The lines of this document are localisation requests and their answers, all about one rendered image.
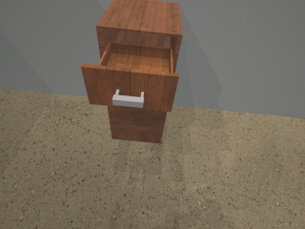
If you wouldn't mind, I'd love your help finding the cabinet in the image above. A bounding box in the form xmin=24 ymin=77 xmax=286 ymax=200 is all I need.
xmin=96 ymin=0 xmax=183 ymax=144

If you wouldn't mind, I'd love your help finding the drawer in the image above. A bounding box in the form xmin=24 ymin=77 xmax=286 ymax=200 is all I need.
xmin=81 ymin=42 xmax=179 ymax=112

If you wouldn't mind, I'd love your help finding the handle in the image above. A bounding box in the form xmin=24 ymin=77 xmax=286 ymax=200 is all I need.
xmin=112 ymin=89 xmax=144 ymax=108

